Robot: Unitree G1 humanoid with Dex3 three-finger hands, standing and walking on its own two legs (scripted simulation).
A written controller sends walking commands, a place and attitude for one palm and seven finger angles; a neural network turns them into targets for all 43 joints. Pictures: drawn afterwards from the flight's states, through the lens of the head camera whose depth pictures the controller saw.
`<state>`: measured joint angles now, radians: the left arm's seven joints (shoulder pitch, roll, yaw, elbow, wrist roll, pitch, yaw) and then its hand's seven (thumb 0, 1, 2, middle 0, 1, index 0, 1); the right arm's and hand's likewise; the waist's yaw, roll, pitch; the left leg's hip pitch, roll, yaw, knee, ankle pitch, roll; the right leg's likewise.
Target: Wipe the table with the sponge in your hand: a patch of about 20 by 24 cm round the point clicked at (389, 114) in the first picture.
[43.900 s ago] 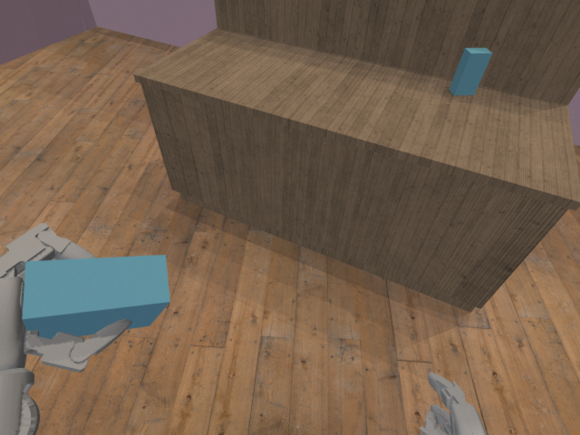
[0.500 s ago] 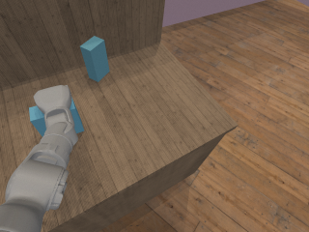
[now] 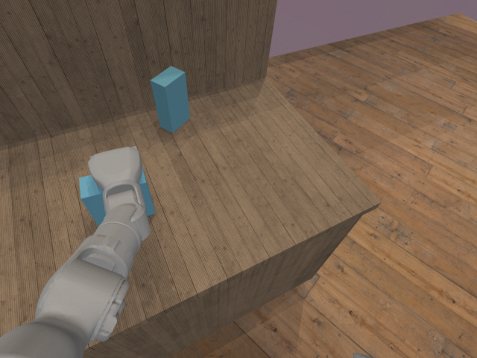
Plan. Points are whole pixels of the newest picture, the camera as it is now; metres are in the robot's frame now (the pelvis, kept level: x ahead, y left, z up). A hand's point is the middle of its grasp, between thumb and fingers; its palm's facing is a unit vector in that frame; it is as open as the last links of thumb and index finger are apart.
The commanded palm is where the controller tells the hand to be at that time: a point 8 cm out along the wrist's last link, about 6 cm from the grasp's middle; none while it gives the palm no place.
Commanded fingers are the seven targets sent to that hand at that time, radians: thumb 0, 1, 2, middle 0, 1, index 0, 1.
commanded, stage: wipe back along the middle lane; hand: left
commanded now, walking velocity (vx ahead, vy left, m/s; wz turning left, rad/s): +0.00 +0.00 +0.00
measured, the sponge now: (122, 202) +0.41 +0.25 -0.05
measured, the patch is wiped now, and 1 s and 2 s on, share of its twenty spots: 0.55 0.70 0.85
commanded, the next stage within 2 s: slide across to the third lane in 0.96 s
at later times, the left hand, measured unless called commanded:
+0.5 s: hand (135, 204) +0.38 +0.21 +0.00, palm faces -0.06 -0.02 -1.00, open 9.4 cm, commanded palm +0.33 +0.18 +0.02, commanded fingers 0.00 0.10 1.30 -1.20 -1.60 -1.20 -1.60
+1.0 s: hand (142, 230) +0.33 +0.19 +0.00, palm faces -0.06 -0.03 -1.00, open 9.4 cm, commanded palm +0.28 +0.17 +0.03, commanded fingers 0.00 0.10 1.30 -1.20 -1.60 -1.20 -1.60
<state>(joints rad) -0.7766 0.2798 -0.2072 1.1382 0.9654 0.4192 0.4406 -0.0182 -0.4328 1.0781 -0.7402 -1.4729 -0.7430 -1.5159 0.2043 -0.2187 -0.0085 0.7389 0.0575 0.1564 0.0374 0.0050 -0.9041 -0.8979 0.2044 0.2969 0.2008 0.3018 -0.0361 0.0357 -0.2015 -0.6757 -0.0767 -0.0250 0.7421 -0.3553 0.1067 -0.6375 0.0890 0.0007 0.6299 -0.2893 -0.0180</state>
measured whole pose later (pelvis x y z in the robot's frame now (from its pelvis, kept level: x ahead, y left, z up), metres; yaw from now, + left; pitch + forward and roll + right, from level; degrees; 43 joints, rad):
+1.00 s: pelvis -0.01 -0.03 +0.01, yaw +0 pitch +9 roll -2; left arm -0.36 0.19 -0.34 0.69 0.96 0.57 0.39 0.01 -0.43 1.07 -0.73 -1.48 -0.74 -1.51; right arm 0.10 -0.23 0.02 0.66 0.08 0.24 0.01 0.01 -0.90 -0.90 0.20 0.30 0.20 0.30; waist 0.03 0.03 -0.18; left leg -0.47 -0.07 -0.02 0.64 -0.32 0.07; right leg -0.45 0.10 0.01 0.58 -0.27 -0.05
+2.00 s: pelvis -0.03 -0.05 +0.01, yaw +1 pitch +11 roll -1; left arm -0.68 0.05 -0.37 1.12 0.89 0.52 0.51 0.00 -0.47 1.08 -0.79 -1.43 -0.80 -1.46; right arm 0.09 -0.21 -0.02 0.78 0.06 0.19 0.02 0.01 -0.91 -0.90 0.20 0.30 0.20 0.30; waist 0.01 0.04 -0.18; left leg -0.56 -0.06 -0.04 0.67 -0.29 0.04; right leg -0.55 0.10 -0.02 0.61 -0.25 -0.08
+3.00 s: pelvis -0.05 -0.05 -0.02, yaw +0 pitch +20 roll -2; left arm -1.01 0.21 -0.16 1.38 0.94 0.51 0.49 0.00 -0.51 1.09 -0.84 -1.38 -0.85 -1.41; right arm 0.20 -0.23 0.01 0.79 0.04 0.05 0.01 0.01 -0.90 -0.90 0.20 0.30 0.20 0.30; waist -0.13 0.04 -0.21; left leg -0.85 -0.04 -0.03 0.82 -0.32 0.04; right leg -0.83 0.13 -0.02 0.74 -0.25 -0.08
